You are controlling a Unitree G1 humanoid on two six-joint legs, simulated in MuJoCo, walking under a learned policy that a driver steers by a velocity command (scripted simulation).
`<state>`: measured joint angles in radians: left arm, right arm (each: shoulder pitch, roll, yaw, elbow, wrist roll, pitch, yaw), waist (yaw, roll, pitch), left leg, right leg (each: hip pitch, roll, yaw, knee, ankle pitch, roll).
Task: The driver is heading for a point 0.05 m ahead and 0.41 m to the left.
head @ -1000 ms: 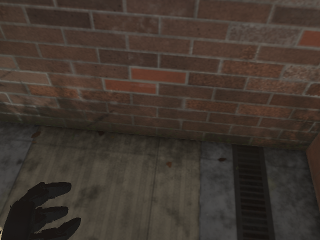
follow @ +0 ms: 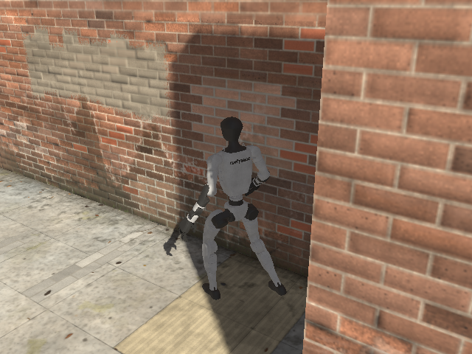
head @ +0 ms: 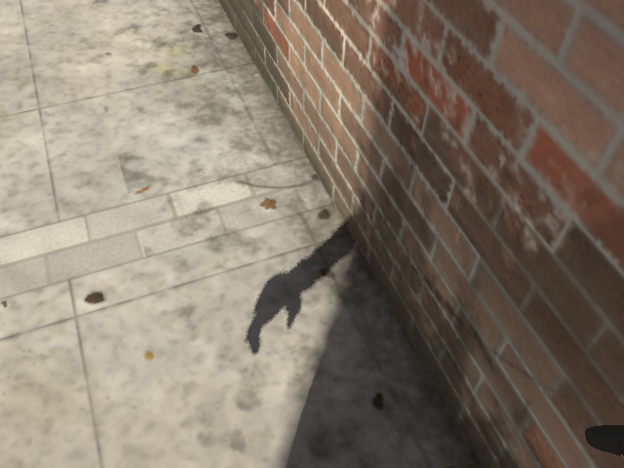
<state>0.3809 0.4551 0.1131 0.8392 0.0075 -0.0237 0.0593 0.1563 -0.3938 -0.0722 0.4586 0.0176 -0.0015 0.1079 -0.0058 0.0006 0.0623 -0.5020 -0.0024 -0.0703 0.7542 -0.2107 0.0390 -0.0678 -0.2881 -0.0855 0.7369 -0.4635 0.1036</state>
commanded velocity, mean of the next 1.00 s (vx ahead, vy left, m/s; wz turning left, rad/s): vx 0.15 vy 0.02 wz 0.60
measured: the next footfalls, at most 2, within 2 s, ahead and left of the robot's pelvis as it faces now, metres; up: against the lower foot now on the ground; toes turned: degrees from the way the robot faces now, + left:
right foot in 0.36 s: +0.36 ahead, -0.02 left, +0.00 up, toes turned +29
left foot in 0.70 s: +0.23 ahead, +0.20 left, +0.00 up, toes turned +25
